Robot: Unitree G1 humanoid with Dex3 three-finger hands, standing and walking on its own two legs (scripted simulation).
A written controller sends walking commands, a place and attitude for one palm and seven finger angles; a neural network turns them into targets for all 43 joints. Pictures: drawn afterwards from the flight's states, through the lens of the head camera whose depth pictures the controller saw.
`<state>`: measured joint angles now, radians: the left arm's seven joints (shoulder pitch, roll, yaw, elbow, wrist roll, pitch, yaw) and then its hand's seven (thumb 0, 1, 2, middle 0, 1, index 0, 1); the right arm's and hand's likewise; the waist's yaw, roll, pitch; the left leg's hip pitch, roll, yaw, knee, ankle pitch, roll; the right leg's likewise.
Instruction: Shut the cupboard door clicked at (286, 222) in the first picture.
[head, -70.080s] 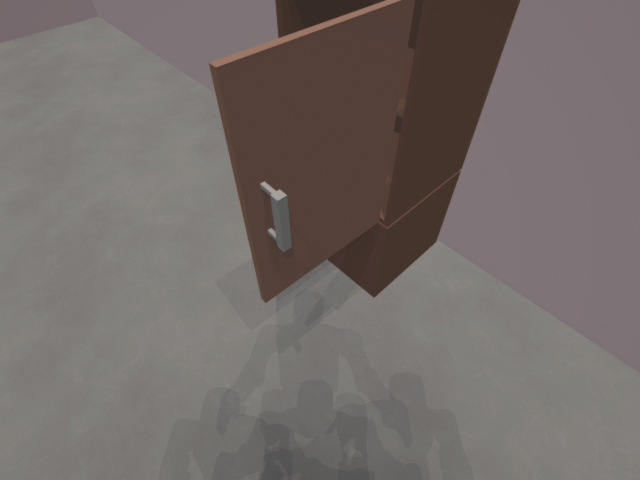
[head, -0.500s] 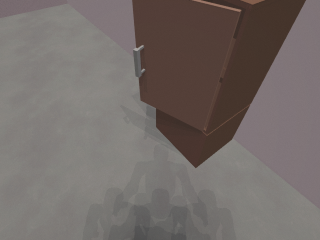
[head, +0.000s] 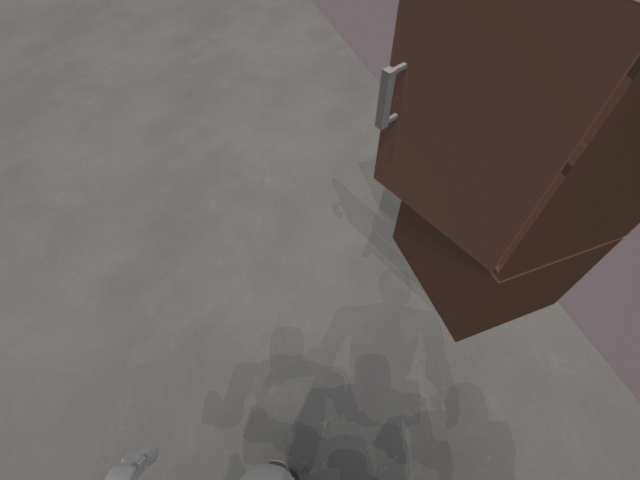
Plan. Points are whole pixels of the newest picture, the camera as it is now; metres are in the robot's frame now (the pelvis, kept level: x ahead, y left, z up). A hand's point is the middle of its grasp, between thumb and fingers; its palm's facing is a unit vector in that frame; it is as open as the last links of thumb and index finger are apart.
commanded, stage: walk to a spot facing it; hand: left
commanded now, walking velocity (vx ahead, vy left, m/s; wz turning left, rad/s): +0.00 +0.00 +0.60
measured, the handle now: (391, 96) +0.87 -0.12 -0.04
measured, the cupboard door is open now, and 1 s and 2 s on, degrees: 18 18 18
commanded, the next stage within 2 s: none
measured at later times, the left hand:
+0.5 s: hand out of the picture +0.01 +0.22 -0.15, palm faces +0.34 -0.89 -0.30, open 7.4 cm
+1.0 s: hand out of the picture -0.07 +0.18 -0.17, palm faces +0.63 -0.74 -0.22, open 7.4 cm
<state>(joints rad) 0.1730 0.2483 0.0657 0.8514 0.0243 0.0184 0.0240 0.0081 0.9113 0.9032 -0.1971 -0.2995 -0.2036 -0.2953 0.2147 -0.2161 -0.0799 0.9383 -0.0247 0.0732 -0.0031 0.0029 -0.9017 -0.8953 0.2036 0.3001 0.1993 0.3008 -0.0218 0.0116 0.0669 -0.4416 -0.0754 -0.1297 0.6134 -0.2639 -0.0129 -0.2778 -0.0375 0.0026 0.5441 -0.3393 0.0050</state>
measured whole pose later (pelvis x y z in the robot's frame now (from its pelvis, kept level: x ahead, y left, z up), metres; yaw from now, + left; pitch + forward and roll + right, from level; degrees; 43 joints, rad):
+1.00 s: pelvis +0.02 -0.02 +0.00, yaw +39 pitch +0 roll +1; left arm 0.24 0.24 0.08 0.92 0.03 0.05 -0.01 0.01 0.91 0.90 -0.20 -0.30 -0.20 -0.30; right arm 0.22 -0.19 -0.04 0.90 -0.03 0.01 0.00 0.00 -0.90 -0.90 0.20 0.30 0.20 0.30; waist -0.01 -0.06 0.07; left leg -0.25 -0.01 0.01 0.57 -0.32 0.01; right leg -0.47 -0.11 -0.08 1.07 -0.44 0.05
